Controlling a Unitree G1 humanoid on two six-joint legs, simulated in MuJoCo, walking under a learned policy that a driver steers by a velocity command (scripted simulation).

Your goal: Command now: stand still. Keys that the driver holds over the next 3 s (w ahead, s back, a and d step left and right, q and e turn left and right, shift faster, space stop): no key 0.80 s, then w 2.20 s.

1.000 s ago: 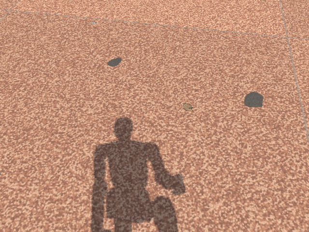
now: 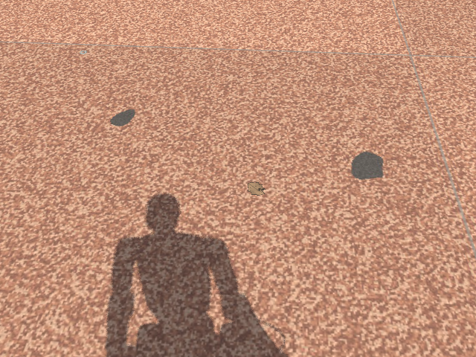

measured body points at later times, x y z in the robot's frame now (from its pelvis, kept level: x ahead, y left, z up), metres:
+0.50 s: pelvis +0.01 +0.00 +0.00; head +0.02 +0.00 +0.45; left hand +0.03 +0.23 -0.16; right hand -0.01 -0.23 -0.16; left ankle +0.00 +0.16 -0.73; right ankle -0.01 -0.11 -0.73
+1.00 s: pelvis +0.03 +0.02 +0.00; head +0.03 +0.03 +0.45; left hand +0.00 +0.26 -0.16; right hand +0.03 -0.22 -0.15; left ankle +0.01 +0.14 -0.69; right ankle -0.01 -0.10 -0.73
